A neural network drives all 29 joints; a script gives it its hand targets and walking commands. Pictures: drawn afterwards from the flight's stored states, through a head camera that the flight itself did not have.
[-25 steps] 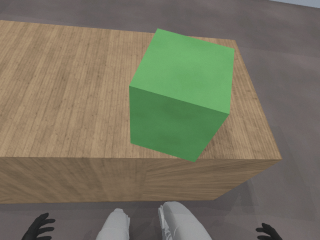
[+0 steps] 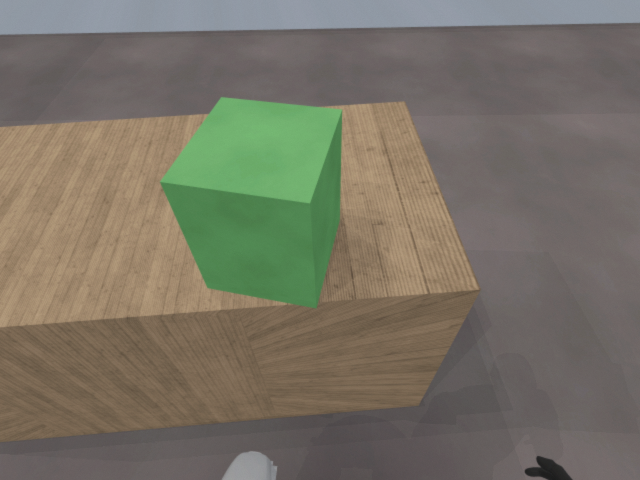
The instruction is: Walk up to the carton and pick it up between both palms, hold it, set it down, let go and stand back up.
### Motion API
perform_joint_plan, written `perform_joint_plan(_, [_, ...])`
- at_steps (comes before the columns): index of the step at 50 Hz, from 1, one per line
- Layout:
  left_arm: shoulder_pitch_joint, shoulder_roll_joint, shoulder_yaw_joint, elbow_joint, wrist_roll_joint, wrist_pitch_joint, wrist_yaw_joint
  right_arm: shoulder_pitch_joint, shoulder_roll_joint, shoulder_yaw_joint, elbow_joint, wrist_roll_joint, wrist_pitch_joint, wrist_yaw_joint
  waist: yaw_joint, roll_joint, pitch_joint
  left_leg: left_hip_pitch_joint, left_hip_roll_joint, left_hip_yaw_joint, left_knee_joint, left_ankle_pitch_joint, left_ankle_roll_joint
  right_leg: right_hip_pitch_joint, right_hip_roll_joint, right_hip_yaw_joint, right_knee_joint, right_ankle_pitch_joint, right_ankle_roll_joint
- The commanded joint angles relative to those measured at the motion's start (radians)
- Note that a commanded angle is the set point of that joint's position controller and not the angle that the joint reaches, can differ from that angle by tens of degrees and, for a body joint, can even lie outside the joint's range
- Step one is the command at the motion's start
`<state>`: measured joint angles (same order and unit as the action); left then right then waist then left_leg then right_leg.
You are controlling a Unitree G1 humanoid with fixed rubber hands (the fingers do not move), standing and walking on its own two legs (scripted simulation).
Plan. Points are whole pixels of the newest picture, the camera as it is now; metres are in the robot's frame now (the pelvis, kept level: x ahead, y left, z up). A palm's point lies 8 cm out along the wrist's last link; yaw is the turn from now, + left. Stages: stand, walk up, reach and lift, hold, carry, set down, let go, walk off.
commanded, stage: walk up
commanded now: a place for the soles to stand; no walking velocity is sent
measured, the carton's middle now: (269, 205) +0.54 +0.08 +0.02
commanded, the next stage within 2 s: none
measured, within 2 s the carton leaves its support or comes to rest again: neither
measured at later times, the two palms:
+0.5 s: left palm out of the picture +0.03 +0.42 -0.12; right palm out of the picture +0.07 -0.18 -0.08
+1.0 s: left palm out of the picture -0.04 +0.44 -0.11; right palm out of the picture -0.04 -0.18 -0.10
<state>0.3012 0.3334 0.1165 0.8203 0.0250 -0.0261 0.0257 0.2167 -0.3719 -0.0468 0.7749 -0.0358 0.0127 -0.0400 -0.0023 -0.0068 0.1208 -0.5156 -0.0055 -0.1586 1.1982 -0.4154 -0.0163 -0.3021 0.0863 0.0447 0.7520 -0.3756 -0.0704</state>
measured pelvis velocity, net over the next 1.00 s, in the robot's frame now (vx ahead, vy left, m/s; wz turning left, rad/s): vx -0.08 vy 0.13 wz -0.02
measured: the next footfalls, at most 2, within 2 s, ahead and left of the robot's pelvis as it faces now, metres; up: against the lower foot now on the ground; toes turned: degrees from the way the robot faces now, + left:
left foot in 0.34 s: +0.13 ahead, +0.21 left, +0.00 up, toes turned -7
right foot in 0.76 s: +0.01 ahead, -0.03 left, +0.01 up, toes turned +2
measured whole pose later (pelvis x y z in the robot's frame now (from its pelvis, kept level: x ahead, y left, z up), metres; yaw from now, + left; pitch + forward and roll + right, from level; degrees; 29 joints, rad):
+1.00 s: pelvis -0.08 +0.13 -0.01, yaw -1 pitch -7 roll -2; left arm 0.38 0.38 0.09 0.83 0.03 0.00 -0.03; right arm 0.39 -0.38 -0.05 0.77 -0.04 -0.03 0.01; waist 0.00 0.03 0.03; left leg -0.31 -0.04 -0.08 0.81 -0.41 0.02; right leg -0.31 0.03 0.05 0.79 -0.41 -0.03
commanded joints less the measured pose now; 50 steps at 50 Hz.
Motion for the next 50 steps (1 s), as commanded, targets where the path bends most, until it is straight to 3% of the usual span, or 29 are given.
perform_joint_plan(1, [0.174,0.273,0.066,-0.054,-0.019,-0.050,0.029,-0.010,-0.215,-0.076,-0.012,0.004,-0.022,0.004,0.088,-0.057,-0.176,-0.205,0.008,0.023,-0.076,0.070,0.019,0.401,-0.246,0.427,-0.327,0.498,0.175])
perform_joint_plan(3, [0.175,0.276,0.063,-0.062,-0.018,-0.053,0.030,-0.007,-0.215,-0.076,-0.015,0.004,-0.019,0.004,0.082,-0.041,-0.172,-0.181,0.015,0.028,-0.105,0.085,0.019,0.368,-0.252,0.432,-0.338,0.479,0.162])
perform_joint_plan(5, [0.168,0.282,0.060,-0.069,-0.016,-0.055,0.029,-0.007,-0.218,-0.077,-0.019,0.005,-0.018,0.004,0.076,-0.020,-0.167,-0.163,0.025,0.029,-0.136,0.093,0.018,0.328,-0.269,0.448,-0.347,0.422,0.126])
perform_joint_plan(8, [0.154,0.297,0.055,-0.080,-0.009,-0.058,0.022,-0.022,-0.226,-0.081,-0.029,0.005,-0.021,0.005,0.074,-0.005,-0.150,-0.142,0.047,0.030,-0.198,0.083,0.021,0.257,-0.305,0.491,-0.363,0.241,0.042])
perform_joint_plan(12, [0.106,0.313,0.048,-0.092,0.005,-0.060,0.001,-0.031,-0.234,-0.084,-0.039,0.002,-0.040,0.014,0.071,-0.043,-0.108,-0.066,0.083,0.046,-0.305,0.030,0.032,0.104,-0.344,0.511,-0.390,-0.103,-0.101])
perform_joint_plan(14, [0.019,0.306,0.036,-0.098,0.007,-0.053,-0.013,0.020,-0.223,-0.084,-0.016,0.004,-0.060,0.016,0.032,-0.068,-0.111,0.131,0.073,0.077,-0.401,0.024,0.044,-0.063,-0.335,0.430,-0.344,-0.121,-0.145])
perform_joint_plan(16, [-0.051,0.288,0.024,-0.104,0.009,-0.040,-0.023,0.173,-0.219,-0.096,0.036,0.013,-0.083,0.017,-0.049,-0.057,-0.144,0.426,0.048,0.107,-0.593,0.137,0.071,-0.225,-0.270,0.275,-0.221,-0.094,-0.088])
perform_joint_plan(17, [-0.025,0.237,0.007,-0.092,0.006,-0.034,-0.022,0.215,-0.232,-0.104,0.050,0.008,-0.093,0.012,-0.065,0.006,-0.162,0.508,0.050,0.035,-0.644,0.096,0.093,-0.271,-0.210,0.213,-0.108,-0.120,-0.044])
perform_joint_plan(18, [0.031,0.168,-0.011,-0.080,-0.005,-0.023,-0.021,0.184,-0.259,-0.104,0.037,-0.005,-0.099,0.008,-0.045,0.195,-0.156,0.468,0.168,-0.236,-0.827,-0.100,0.131,-0.308,-0.104,0.105,0.081,-0.200,0.006])
perform_joint_plan(19, [0.033,0.170,-0.004,-0.069,-0.015,-0.015,-0.021,0.099,-0.309,-0.102,0.003,-0.008,-0.099,0.008,-0.008,0.196,-0.083,0.282,0.280,-0.514,-0.970,-0.419,0.173,-0.324,-0.025,0.027,0.194,-0.199,0.049])
perform_joint_plan(20, [0.045,0.241,0.020,-0.037,-0.010,-0.005,-0.024,0.019,-0.329,-0.101,-0.019,-0.007,-0.096,0.007,0.012,0.164,-0.038,0.143,0.307,-0.588,-1.018,-0.624,0.216,-0.281,-0.057,0.042,0.264,-0.213,0.054])
perform_joint_plan(21, [0.044,0.265,0.030,-0.025,-0.009,-0.002,-0.030,-0.019,-0.314,-0.096,-0.032,-0.011,-0.095,0.005,0.030,0.155,0.016,0.064,0.296,-0.577,-1.031,-0.663,0.216,-0.245,-0.070,0.037,0.293,-0.206,0.046])
perform_joint_plan(25, [0.141,0.250,0.037,0.019,0.006,-0.003,-0.042,0.002,-0.279,-0.093,-0.043,-0.002,-0.090,0.013,0.038,0.194,-0.047,0.074,0.205,-0.387,-0.970,-0.538,0.165,-0.193,-0.068,0.009,0.277,-0.142,0.046])
perform_joint_plan(30, [0.165,0.257,0.043,0.029,0.012,0.015,-0.044,0.014,-0.293,-0.106,-0.058,-0.005,-0.073,0.014,0.041,0.193,-0.052,0.043,0.191,-0.331,-0.972,-0.518,0.145,-0.131,-0.051,-0.028,0.246,-0.164,0.048])
perform_joint_plan(33, [0.188,0.260,0.047,0.035,0.013,0.015,-0.045,0.014,-0.307,-0.113,-0.061,-0.013,-0.060,0.015,0.049,0.199,-0.059,-0.005,0.204,-0.306,-0.968,-0.487,0.145,-0.044,-0.049,-0.051,0.150,-0.223,0.029])
perform_joint_plan(35, [0.254,0.258,0.050,0.054,0.016,0.012,-0.046,-0.035,-0.314,-0.114,-0.067,-0.015,-0.047,0.017,0.093,0.190,-0.060,-0.125,0.183,-0.225,-0.939,-0.459,0.112,0.120,-0.037,-0.081,0.027,-0.222,0.003])
perform_joint_plan(36, [0.321,0.256,0.053,0.077,0.019,0.010,-0.045,-0.078,-0.308,-0.112,-0.071,-0.020,-0.039,0.018,0.136,0.173,-0.054,-0.227,0.145,-0.154,-0.892,-0.434,0.065,0.240,-0.022,-0.096,-0.047,-0.215,-0.018])
perform_joint_plan(37, [0.384,0.258,0.056,0.096,0.022,0.008,-0.041,-0.107,-0.273,-0.107,-0.075,-0.022,-0.029,0.017,0.167,0.075,-0.022,-0.331,0.088,-0.095,-0.721,-0.443,0.034,0.282,-0.043,0.005,-0.156,-0.298,-0.043])
perform_joint_plan(38, [0.339,0.298,0.053,0.075,0.032,0.002,-0.034,-0.091,-0.198,-0.090,-0.084,-0.006,-0.026,0.012,0.134,-0.213,0.026,-0.385,-0.028,0.032,-0.382,-0.376,0.015,0.108,-0.226,0.389,-0.395,-0.636,-0.089])
perform_joint_plan(39, [0.130,0.389,0.066,-0.001,0.032,-0.007,-0.028,-0.045,-0.188,-0.093,-0.074,0.004,-0.028,0.006,0.063,-0.258,0.112,-0.250,-0.084,0.114,-0.095,-0.114,-0.021,-0.223,-0.435,0.723,-0.643,-0.880,-0.131])
perform_joint_plan(40, [-0.022,0.384,0.065,-0.072,0.030,-0.011,-0.023,0.023,-0.250,-0.112,-0.028,0.007,-0.032,0.007,0.013,-0.123,0.165,-0.102,-0.032,0.034,-0.059,-0.021,0.000,-0.374,-0.441,0.699,-0.663,-0.835,-0.155])
perform_joint_plan(42, [-0.114,0.335,0.051,-0.100,0.023,-0.026,-0.019,0.106,-0.256,-0.122,0.011,0.019,-0.035,0.032,-0.033,-0.117,0.156,0.129,-0.012,0.094,-0.002,0.094,0.009,-0.467,-0.369,0.520,-0.645,-0.609,-0.146])
perform_joint_plan(44, [-0.089,0.321,0.044,-0.108,0.025,-0.026,-0.028,0.145,-0.259,-0.122,0.014,0.016,-0.045,0.043,-0.029,-0.159,0.104,0.171,0.011,0.148,-0.165,0.052,0.019,-0.342,-0.302,0.374,-0.556,-0.447,-0.120])
perform_joint_plan(46, [-0.037,0.346,0.051,-0.108,0.035,-0.020,-0.041,0.162,-0.250,-0.115,-0.007,0.013,-0.061,0.051,-0.022,-0.180,0.041,0.192,0.017,0.191,-0.378,-0.059,0.048,-0.194,-0.287,0.330,-0.457,-0.392,-0.121])
perform_joint_plan(47, [-0.046,0.356,0.053,-0.111,0.037,-0.016,-0.047,0.216,-0.246,-0.118,-0.001,0.015,-0.069,0.050,-0.053,-0.165,0.005,0.287,0.015,0.199,-0.504,-0.059,0.070,-0.200,-0.277,0.293,-0.391,-0.389,-0.110])
perform_joint_plan(48, [-0.052,0.337,0.047,-0.111,0.040,-0.010,-0.050,0.320,-0.257,-0.128,0.029,0.015,-0.080,0.046,-0.100,-0.103,-0.036,0.441,-0.001,0.152,-0.591,-0.104,0.092,-0.277,-0.231,0.234,-0.223,-0.369,-0.084])
perform_joint_plan(49, [-0.029,0.277,0.034,-0.109,0.040,-0.001,-0.048,0.417,-0.275,-0.141,0.052,0.012,-0.093,0.037,-0.143,0.056,-0.038,0.553,0.023,-0.007,-0.716,-0.241,0.122,-0.402,-0.152,0.135,0.057,-0.332,-0.043])
perform_joint_plan(50, [-0.026,0.184,0.014,-0.123,0.016,-0.002,-0.050,0.409,-0.336,-0.150,0.027,-0.013,-0.100,0.025,-0.134,0.229,0.019,0.495,0.209,-0.438,-0.869,-0.533,0.167,-0.559,0.010,0.006,0.393,-0.216,0.038])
